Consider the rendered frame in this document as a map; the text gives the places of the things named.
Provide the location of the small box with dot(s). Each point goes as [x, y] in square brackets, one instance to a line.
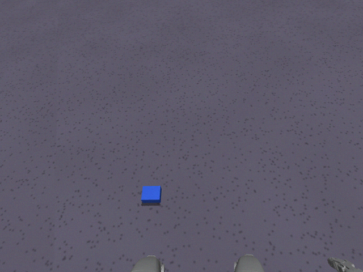
[151, 194]

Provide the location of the right robot hand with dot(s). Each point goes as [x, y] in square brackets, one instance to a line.
[342, 265]

